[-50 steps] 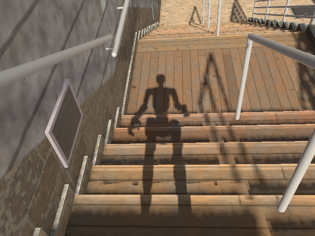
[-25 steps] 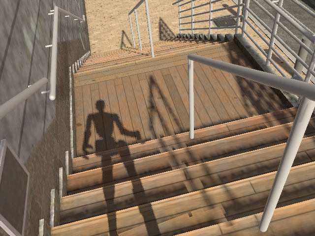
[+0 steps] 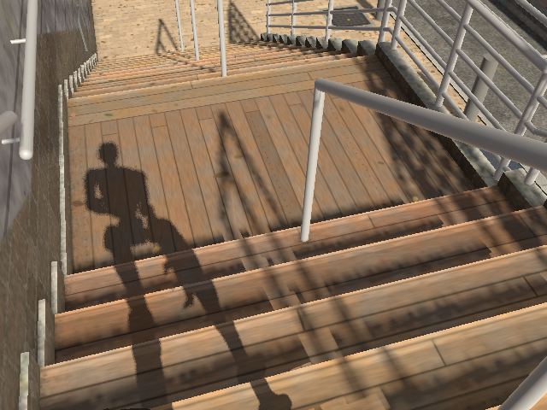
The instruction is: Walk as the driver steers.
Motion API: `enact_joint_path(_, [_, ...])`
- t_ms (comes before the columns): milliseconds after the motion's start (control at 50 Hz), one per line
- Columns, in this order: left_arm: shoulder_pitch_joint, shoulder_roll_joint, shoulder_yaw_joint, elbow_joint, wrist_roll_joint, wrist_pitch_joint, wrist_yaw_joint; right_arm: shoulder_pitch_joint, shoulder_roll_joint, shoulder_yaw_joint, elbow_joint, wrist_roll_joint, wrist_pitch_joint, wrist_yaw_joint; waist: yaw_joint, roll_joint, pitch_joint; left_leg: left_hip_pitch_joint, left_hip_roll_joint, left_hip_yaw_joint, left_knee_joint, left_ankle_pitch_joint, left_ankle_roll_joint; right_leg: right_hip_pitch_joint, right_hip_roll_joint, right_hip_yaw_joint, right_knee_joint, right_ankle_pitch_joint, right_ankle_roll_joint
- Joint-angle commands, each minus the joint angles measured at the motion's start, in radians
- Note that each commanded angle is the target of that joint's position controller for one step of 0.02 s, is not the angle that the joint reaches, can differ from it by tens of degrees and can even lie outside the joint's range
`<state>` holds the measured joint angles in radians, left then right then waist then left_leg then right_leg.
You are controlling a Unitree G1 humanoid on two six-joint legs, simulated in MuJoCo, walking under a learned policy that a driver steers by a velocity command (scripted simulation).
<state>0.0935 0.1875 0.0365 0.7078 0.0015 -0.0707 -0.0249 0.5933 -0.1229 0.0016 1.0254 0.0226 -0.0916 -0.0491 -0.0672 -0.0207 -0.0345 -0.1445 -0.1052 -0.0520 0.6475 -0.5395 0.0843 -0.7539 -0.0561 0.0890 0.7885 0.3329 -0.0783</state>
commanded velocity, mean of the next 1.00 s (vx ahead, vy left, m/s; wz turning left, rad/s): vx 0.50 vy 0.00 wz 0.00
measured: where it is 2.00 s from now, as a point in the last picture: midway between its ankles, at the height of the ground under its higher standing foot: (253, 360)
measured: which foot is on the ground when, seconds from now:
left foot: down 0.00-0.22, up 0.24-0.70, down 0.72-1.00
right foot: up 0.00-0.18, down 0.20-0.72, up 0.74-1.00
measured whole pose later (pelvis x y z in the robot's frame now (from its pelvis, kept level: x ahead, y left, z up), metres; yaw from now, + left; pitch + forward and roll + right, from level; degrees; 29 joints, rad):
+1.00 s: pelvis +0.59 +0.05 -0.32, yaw +0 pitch +2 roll +1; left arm 0.18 0.21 0.05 0.80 0.00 -0.04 0.03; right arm 0.51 -0.15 -0.02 0.97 -0.01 -0.05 -0.01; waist -0.03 -0.03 -0.05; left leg -0.23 -0.12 0.00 0.57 -0.38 0.10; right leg -0.84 -0.10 0.09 1.13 0.03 -0.01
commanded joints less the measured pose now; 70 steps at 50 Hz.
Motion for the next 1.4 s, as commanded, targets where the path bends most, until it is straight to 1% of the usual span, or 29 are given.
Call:
enact_joint_path(20, [-0.146, 0.02, 0.001, -0.08, 0.011, -0.039, -0.041, 0.084, -0.123, -0.029, -0.015, -0.012, 0.012, -0.029, -0.022, 0.04, 0.111, -0.05, 0.191, -0.173, 0.008, 0.543, 0.017, -0.001, 0.021, -0.019, -0.203, 0.233, -0.013])
enact_joint_path(140, [-0.242, 0.014, -0.026, -0.126, -0.036, -0.025, -0.035, 0.077, -0.128, -0.048, -0.013, 0.019, 0.056, -0.022, -0.099, 0.038, 0.18, 0.114, 0.154, -0.252, 0.234, 0.609, 0.047, 0.071, 0.032, -0.005, -0.495, 0.0, 0.05])
enact_joint_path(180, [0.016, 0.057, 0.006, -0.072, -0.032, -0.019, -0.025, -0.015, -0.163, -0.067, -0.029, 0.003, 0.072, -0.006, 0.047, 0.129, 0.056, 0.006, 0.152, -0.261, 0.463, 0.778, 0.064, 0.412, 0.008, -0.001, -0.465, -0.065, -0.002])
enact_joint_path(200, [0.231, 0.112, 0.032, 0.001, -0.006, -0.018, -0.018, -0.014, -0.129, -0.056, -0.017, 0.003, 0.062, 0.007, 0.138, 0.028, -0.033, -0.143, 0.091, -0.188, 0.686, 0.83, 0.016, 0.727, 0.006, -0.065, -0.446, 0.159, -0.015])
enact_joint_path(240, [0.554, 0.165, 0.034, 0.096, 0.011, 0.002, -0.044, 0.167, -0.113, -0.031, -0.021, 0.023, 0.019, 0.044, 0.197, -0.233, -0.372, -0.77, -0.039, -0.222, 1.445, -0.397, -0.07, 1.481, -0.346, 0.296, -0.011, 0.621, -0.302])
enact_joint_path(280, [0.451, 0.186, 0.049, 0.124, -0.04, 0.024, -0.036, -0.024, -0.198, -0.05, -0.146, 0.043, 0.006, 0.034, 0.172, -0.129, -0.3, -0.953, 0.073, -0.14, 1.328, -0.206, -0.076, 1.261, -0.367, 0.498, -0.284, -0.266, -0.375])
enact_joint_path(300, [0.319, 0.125, 0.024, 0.112, -0.022, 0.034, -0.022, -0.162, -0.22, -0.065, -0.166, 0.029, 0.034, 0.007, 0.115, 0.166, -0.086, -0.866, 0.1, -0.036, 1.208, -0.036, -0.076, 0.919, -0.291, 0.444, -0.456, -0.483, -0.284])
enact_joint_path(340, [0.204, 0.101, 0.02, 0.119, 0.012, -0.015, -0.022, -0.123, -0.177, -0.068, -0.162, 0.008, 0.059, -0.006, -0.004, 0.163, 0.049, -0.757, 0.178, -0.181, 0.961, 0.246, -0.057, 0.535, -0.299, 0.45, -0.405, -0.33, -0.249])
enact_joint_path(380, [0.189, 0.042, 0.003, 0.144, -0.014, -0.035, -0.007, -0.14, -0.158, -0.079, -0.176, -0.016, 0.052, -0.005, -0.032, 0.048, 0.1, -0.611, 0.218, -0.132, 0.596, 0.373, -0.064, 0.306, -0.129, 0.18, -0.412, -0.176, -0.162])
enact_joint_path(440, [0.282, 0.136, 0.033, 0.206, 0.021, -0.011, 0.044, -0.156, -0.104, -0.066, -0.184, -0.04, 0.033, 0.034, -0.028, -0.072, -0.023, -0.471, 0.201, -0.042, 0.492, 0.658, -0.088, 0.318, -0.111, 0.144, -0.319, 0.094, -0.185])
enact_joint_path(500, [0.361, 0.056, 0.013, 0.241, -0.055, -0.027, 0.077, -0.384, -0.154, -0.071, -0.264, -0.056, 0.02, 0.06, 0.043, -0.044, 0.053, -0.544, 0.203, -0.079, 0.058, 1.055, -0.031, 0.352, -0.018, 0.069, -0.246, -0.345, -0.123])
enact_joint_path(620, [0.417, 0.107, 0.013, 0.249, -0.046, 0.03, 0.094, -0.567, -0.124, -0.048, -0.378, -0.034, 0.054, 0.105, 0.145, -0.044, 0.098, -0.407, 0.142, -0.043, -0.167, 0.95, -0.037, 0.413, -0.018, 0.129, -0.005, -0.543, -0.098])
enact_joint_path(700, [0.395, 0.144, 0.019, 0.27, -0.019, 0.055, 0.114, -0.292, -0.179, -0.082, -0.264, -0.015, 0.028, 0.103, 0.031, -0.012, 0.066, -0.151, 0.194, -0.017, -0.35, 0.849, -0.01, 0.487, -0.028, 0.188, 0.356, -0.377, -0.086])
enact_joint_path(720, [0.403, 0.144, 0.02, 0.302, -0.028, 0.043, 0.087, -0.075, -0.215, -0.098, -0.176, -0.031, 0.029, 0.094, -0.07, 0.081, -0.018, 0.146, 0.175, 0.042, -0.307, 0.907, 0.009, 0.359, 0.044, 0.106, 0.639, -0.405, -0.049])
enact_joint_path(740, [0.519, 0.056, 0.016, 0.329, -0.035, 0.009, 0.051, 0.093, -0.23, -0.09, -0.122, -0.037, 0.037, 0.093, -0.084, 0.304, -0.154, 0.537, 0.311, -0.075, 0.012, 1.251, 0.095, 0.006, 0.207, 0.097, 1.129, -1.153, 0.01])
enact_joint_path(760, [0.645, 0.087, 0.007, 0.311, -0.069, -0.025, 0.032, 0.08, -0.25, -0.079, -0.131, -0.018, 0.051, 0.09, -0.032, 0.429, -0.27, 0.684, 0.412, -0.213, 0.158, 1.354, 0.152, -0.226, 0.171, 0.158, 1.369, -1.253, 0.044])
enact_joint_path(780, [0.59, 0.127, 0.007, 0.238, -0.082, -0.045, 0.028, 0.097, -0.328, -0.107, -0.129, 0.014, 0.075, 0.086, -0.053, 0.427, -0.354, 0.687, 0.521, -0.438, -0.009, 0.852, 0.27, -0.333, 0.16, 0.16, 1.412, -1.175, 0.066])
enact_joint_path(800, [0.404, 0.13, 0.008, 0.155, -0.095, -0.035, 0.047, 0.036, -0.316, -0.105, -0.115, 0.029, 0.084, 0.077, -0.034, 0.275, -0.218, 0.526, 0.534, -0.562, -0.236, 0.38, 0.31, -0.439, 0.112, 0.035, 1.311, -1.025, 0.074])
enact_joint_path(840, [0.238, 0.119, 0.009, 0.106, -0.055, 0.026, 0.085, -0.233, -0.187, -0.054, -0.19, -0.031, 0.06, 0.072, 0.074, 0.008, 0.033, 0.042, 0.483, -0.582, -0.352, 0.18, 0.256, -0.319, -0.006, 0.016, 1.103, -0.722, 0.041])
enact_joint_path(880, [0.281, 0.134, 0.03, 0.119, -0.038, 0.037, 0.081, -0.318, -0.091, -0.02, -0.201, -0.037, 0.015, 0.089, 0.155, -0.016, 0.101, -0.223, 0.333, -0.359, -0.276, 0.407, 0.141, -0.171, -0.066, 0.09, 0.785, -0.52, 0.014])
enact_joint_path(940, [0.117, 0.065, 0.021, 0.038, 0.02, 0.014, 0.06, -0.191, -0.159, -0.04, -0.142, -0.025, 0.004, 0.028, 0.102, 0.114, 0.097, -0.247, 0.249, -0.22, -0.299, 0.738, 0.129, -0.065, -0.068, 0.023, 0.28, -0.268, 0.072])
enact_joint_path(980, [0.196, 0.044, 0.016, 0.075, 0.005, 0.027, 0.039, -0.15, -0.235, -0.065, -0.12, -0.037, 0.019, 0.014, 0.131, 0.121, -0.016, -0.157, 0.266, -0.228, -0.216, 0.897, 0.145, 0.024, -0.048, 0.017, 0.309, -0.167, 0.075])
enact_joint_path(1100, [-0.089, 0.065, 0.011, 0.01, 0.041, -0.014, -0.027, -0.021, -0.126, -0.036, -0.084, -0.012, 0.026, -0.017, -0.001, 0.042, 0.093, -0.149, 0.17, -0.149, -0.035, 0.381, 0.066, 0.03, -0.012, -0.009, -0.174, 0.283, 0.011])
enact_joint_path(1180, [-0.146, 0.051, -0.004, -0.021, 0.011, -0.005, -0.042, -0.007, -0.142, -0.036, -0.096, -0.005, 0.043, -0.014, -0.049, 0.022, 0.144, -0.189, 0.141, -0.153, 0.128, 0.391, 0.068, 0.131, 0.037, -0.058, -0.278, 0.214, 0.041])
enact_joint_path(1240, [-0.163, 0.016, -0.023, -0.045, 0.004, -0.006, -0.042, 0.033, -0.124, -0.039, -0.088, 0.01, 0.08, -0.028, -0.087, 0.055, 0.133, -0.057, 0.12, -0.196, 0.295, 0.491, 0.058, 0.192, 0.036, -0.046, -0.455, 0.109, 0.06])
enact_joint_path(1280, [0.132, 0.079, 0.018, 0.044, -0.004, -0.012, -0.025, -0.02, -0.128, -0.04, -0.067, 0.014, 0.08, -0.029, 0.068, 0.064, 0.066, -0.112, 0.079, -0.197, 0.585, 0.458, 0.043, 0.5, -0.016, -0.042, -0.588, 0.28, 0.033])
enact_joint_path(1320, [0.504, 0.202, 0.034, 0.173, 0.026, 0.002, -0.024, 0.184, -0.03, -0.02, -0.023, 0.038, 0.065, 0.023, 0.152, -0.211, -0.254, -0.692, -0.109, -0.173, 1.303, -0.484, -0.092, 1.378, -0.353, 0.13, -0.054, 1.151, -0.164])
enact_joint_path(1340, [0.49, 0.178, 0.027, 0.166, 0.006, 0.018, -0.028, 0.18, -0.124, -0.016, -0.082, 0.064, 0.045, 0.033, 0.166, -0.272, -0.477, -0.786, 0.0, -0.255, 1.46, -0.464, -0.15, 1.489, -0.432, 0.278, 0.017, 1.041, -0.27])
enact_joint_path(1400, [0.149, 0.119, -0.007, 0.092, -0.003, 0.06, -0.022, -0.108, -0.14, -0.032, -0.202, 0.047, 0.108, -0.008, 0.072, 0.037, -0.246, -0.722, 0.125, -0.119, 1.294, -0.171, -0.184, 0.883, -0.4, 0.316, -0.285, 0.179, -0.304])
Keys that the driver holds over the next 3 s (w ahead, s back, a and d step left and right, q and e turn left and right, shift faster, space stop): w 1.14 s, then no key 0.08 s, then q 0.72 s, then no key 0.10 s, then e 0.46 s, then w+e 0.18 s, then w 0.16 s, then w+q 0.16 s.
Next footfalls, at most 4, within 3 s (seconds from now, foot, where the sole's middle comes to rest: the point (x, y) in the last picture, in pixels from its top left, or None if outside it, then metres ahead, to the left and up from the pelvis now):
0.20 right None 0.28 -0.12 -0.91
0.72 left None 0.58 0.11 -1.08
1.30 right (283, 341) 0.93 -0.09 -1.24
1.78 left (217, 361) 0.87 0.15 -1.24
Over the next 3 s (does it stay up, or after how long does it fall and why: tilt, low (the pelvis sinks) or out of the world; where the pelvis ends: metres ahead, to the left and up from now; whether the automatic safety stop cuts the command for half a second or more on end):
stays up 1.00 0.07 -0.53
